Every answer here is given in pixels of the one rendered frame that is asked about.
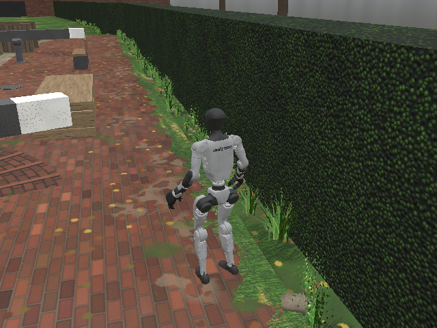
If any left robot upper arm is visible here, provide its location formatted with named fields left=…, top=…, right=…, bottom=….
left=190, top=140, right=207, bottom=180

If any right robot forearm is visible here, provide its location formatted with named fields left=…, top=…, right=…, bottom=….
left=236, top=166, right=249, bottom=179

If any left robot foot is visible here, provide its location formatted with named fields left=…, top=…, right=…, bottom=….
left=195, top=266, right=210, bottom=284

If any left robot forearm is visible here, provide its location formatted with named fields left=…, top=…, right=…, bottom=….
left=172, top=170, right=193, bottom=198

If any robot torso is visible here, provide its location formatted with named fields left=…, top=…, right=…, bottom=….
left=202, top=133, right=234, bottom=206

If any left robot hand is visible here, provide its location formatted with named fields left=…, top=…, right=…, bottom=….
left=166, top=192, right=182, bottom=209

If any right robot hand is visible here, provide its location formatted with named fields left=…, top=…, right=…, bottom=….
left=228, top=174, right=244, bottom=189

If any right robot upper arm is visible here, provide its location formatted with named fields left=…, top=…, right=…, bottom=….
left=229, top=135, right=249, bottom=169

